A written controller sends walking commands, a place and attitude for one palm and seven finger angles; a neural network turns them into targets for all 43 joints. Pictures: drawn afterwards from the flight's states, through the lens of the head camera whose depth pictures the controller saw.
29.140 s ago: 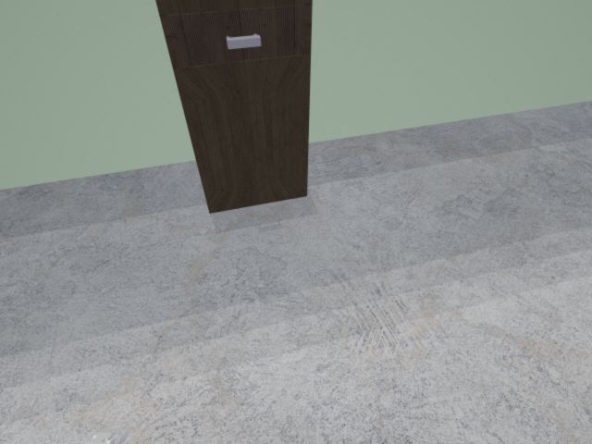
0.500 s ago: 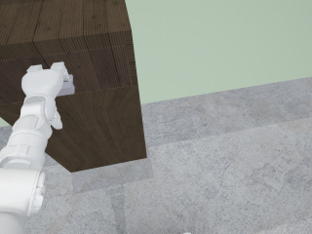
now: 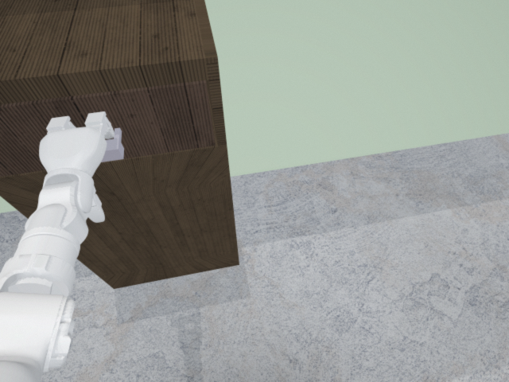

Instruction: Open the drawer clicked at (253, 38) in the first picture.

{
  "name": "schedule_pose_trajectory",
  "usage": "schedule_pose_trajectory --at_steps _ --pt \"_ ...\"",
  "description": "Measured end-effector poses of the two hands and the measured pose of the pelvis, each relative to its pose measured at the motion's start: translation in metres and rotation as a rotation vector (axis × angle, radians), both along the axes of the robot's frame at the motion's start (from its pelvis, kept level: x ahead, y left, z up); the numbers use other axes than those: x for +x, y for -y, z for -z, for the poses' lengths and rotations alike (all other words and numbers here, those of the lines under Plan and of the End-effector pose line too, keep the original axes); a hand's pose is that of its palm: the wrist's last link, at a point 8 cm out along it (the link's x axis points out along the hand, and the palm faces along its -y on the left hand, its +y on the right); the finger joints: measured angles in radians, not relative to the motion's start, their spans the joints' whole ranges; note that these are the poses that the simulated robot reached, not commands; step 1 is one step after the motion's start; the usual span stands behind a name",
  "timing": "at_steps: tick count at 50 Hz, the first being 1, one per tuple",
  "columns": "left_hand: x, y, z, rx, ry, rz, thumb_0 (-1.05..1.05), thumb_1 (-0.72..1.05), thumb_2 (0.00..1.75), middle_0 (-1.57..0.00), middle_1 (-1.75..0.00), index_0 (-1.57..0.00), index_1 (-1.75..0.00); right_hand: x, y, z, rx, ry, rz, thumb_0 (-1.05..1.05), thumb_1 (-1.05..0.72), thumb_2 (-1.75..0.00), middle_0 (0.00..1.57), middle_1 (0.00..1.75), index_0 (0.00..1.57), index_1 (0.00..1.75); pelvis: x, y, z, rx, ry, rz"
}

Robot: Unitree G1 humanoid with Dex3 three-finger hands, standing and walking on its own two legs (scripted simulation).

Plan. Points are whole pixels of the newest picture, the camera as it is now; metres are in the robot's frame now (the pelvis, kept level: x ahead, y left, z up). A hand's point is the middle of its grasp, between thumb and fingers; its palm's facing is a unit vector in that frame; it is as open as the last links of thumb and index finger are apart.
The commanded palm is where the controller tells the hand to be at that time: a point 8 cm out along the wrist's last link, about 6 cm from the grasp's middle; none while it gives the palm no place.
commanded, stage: lower the fingers behind the handle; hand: left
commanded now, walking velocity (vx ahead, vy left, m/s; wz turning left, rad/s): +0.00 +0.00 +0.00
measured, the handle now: (90, 144) +0.51 +0.30 +0.05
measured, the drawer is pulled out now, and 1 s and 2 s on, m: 0.00 0.00 0.00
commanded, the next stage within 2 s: lift the fingers back up to retry in 0.52 s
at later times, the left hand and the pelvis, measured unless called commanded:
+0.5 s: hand (90, 172) +0.44 +0.28 +0.06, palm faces +0.01 +0.02 -1.00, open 14.5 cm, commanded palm +0.41 +0.28 +0.09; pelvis +0.00 +0.00 +0.00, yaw +0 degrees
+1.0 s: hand (71, 170) +0.43 +0.29 +0.08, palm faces +0.02 +0.02 -1.00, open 14.0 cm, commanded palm +0.40 +0.28 +0.14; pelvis +0.00 +0.00 +0.00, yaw +1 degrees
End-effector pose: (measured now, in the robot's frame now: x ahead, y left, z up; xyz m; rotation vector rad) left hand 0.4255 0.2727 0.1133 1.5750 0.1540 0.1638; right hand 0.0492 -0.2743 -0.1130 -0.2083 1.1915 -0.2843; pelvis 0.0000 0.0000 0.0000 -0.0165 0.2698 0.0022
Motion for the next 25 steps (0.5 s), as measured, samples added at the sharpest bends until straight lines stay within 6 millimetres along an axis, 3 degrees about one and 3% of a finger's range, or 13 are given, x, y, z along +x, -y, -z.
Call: schedule_pose_trajectory --at_steps 10,25 --pt "-0.003 0.001 0.002 0.004 0.006 -0.003 0.0 -0.49 0.3 -0.2 -1.15 -0.2 -1.15 0.009 -0.005 0.001 0.012 0.016 -0.017 0.01 -0.9 -0.9 0.2 0.3 0.21 0.3 0.0 0.0 0.001 0.0 0.002 0.0" --pt "-0.003 0.001 0.002 0.009 0.001 0.0 0.0 -0.49 0.3 -0.2 -1.15 -0.2 -1.16 -0.005 -0.007 0.004 0.016 -0.025 -0.001 0.01 -0.9 -0.9 0.2 0.3 0.21 0.3 -0.001 -0.001 0.001 0.0 0.004 0.0"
